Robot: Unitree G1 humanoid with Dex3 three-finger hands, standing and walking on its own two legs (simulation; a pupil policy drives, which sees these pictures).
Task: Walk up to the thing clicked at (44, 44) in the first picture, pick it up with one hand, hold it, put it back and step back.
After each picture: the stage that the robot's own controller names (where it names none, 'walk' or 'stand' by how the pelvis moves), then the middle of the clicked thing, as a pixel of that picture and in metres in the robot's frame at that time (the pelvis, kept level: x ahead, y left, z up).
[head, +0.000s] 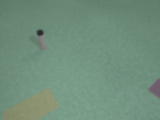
stand; (42, 40) +1.31 +0.44 -0.66
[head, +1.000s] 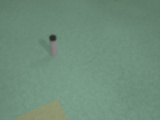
walk; (53, 46) +1.21 +0.23 -0.63
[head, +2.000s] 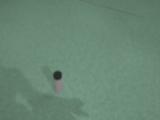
walk; (58, 82) +0.73 +0.15 -0.64
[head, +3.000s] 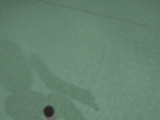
walk; (51, 117) +0.46 +0.21 -0.64
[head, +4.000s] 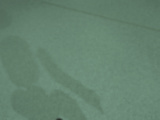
stand; out of the picture +0.36 +0.17 -0.63
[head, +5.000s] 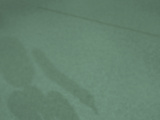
stand; out of the picture +0.34 +0.17 -0.66
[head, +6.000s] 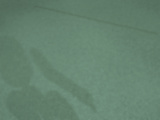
stand; out of the picture +0.34 +0.18 -0.66
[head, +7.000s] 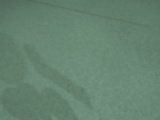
stand; out of the picture +0.33 +0.19 -0.65
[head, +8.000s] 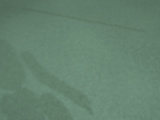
stand; out of the picture +0.31 +0.20 -0.66
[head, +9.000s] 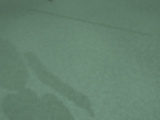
stand; out of the picture +0.33 +0.19 -0.66
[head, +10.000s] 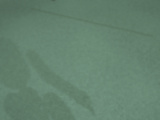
stand; out of the picture +0.33 +0.18 -0.66
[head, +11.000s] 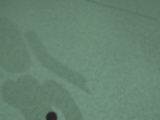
go down; out of the picture +0.35 +0.17 -0.64
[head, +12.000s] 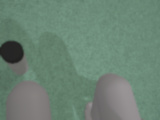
go down; (16, 60) +0.42 +0.21 -0.23
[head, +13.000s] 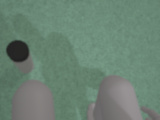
close in; (22, 59) +0.43 +0.20 -0.24
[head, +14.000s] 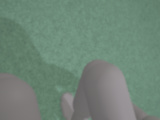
close in; out of the picture +0.41 +0.24 -0.16
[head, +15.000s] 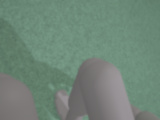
close; out of the picture +0.42 +0.25 -0.16
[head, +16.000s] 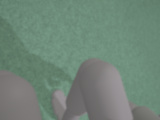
lift; out of the picture +0.39 +0.25 -0.16
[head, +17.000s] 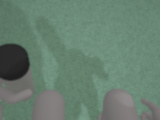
lift; (18, 79) +0.32 +0.19 +0.00
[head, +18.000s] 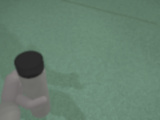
lift; (36, 88) +0.31 +0.15 +0.04
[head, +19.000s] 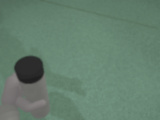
hold; (35, 91) +0.30 +0.16 +0.04
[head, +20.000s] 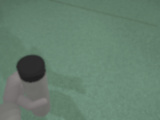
hold; (37, 90) +0.31 +0.15 +0.04
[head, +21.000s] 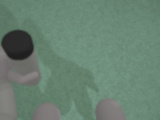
crouch; (26, 63) +0.39 +0.17 -0.03
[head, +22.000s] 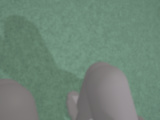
lower; out of the picture +0.43 +0.24 -0.15
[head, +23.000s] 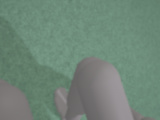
lower; out of the picture +0.42 +0.26 -0.16
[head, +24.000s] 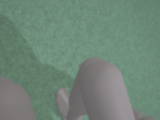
lower; out of the picture +0.42 +0.27 -0.16
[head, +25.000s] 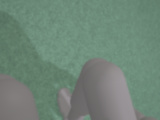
lower; out of the picture +0.41 +0.27 -0.16
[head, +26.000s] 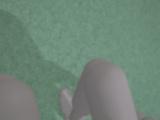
loosen; out of the picture +0.41 +0.26 -0.16
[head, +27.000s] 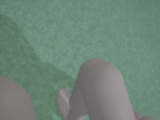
withdraw; out of the picture +0.42 +0.25 -0.16
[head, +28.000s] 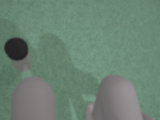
walk; (20, 57) +0.42 +0.21 -0.22
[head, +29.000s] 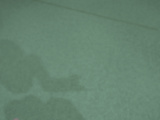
stand; out of the picture +0.35 +0.16 -0.58
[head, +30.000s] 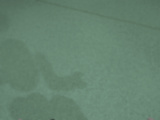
stand; out of the picture +0.36 +0.18 -0.60
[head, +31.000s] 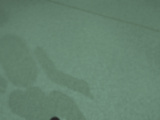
stand; out of the picture +0.37 +0.17 -0.62
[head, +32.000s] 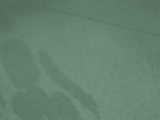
walk; out of the picture +0.37 +0.17 -0.66
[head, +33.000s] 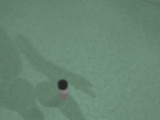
walk; (63, 90) +0.53 +0.11 -0.63
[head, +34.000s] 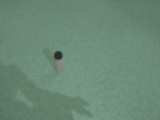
walk; (58, 63) +0.83 +0.14 -0.64
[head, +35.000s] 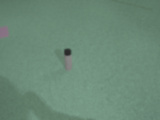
stand; (68, 60) +1.01 +0.14 -0.64
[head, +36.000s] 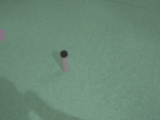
stand; (64, 61) +1.01 +0.17 -0.66
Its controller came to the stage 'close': yes
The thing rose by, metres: 0.69
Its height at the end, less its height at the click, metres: +0.00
